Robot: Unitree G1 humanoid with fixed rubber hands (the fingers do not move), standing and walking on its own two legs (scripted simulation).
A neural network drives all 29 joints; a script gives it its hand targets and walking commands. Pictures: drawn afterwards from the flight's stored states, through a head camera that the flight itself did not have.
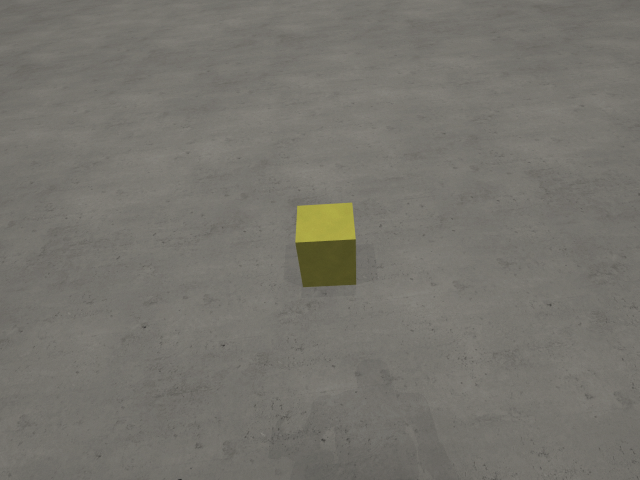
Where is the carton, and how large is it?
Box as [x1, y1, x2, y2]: [295, 203, 355, 286]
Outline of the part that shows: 351,203 297,206 295,243 303,286 355,284 355,237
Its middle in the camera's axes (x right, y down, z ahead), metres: +0.04 +0.01 +1.51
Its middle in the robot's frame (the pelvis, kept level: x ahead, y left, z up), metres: +1.07 -0.04 -0.63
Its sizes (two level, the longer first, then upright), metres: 0.213 0.197 0.262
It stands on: the floor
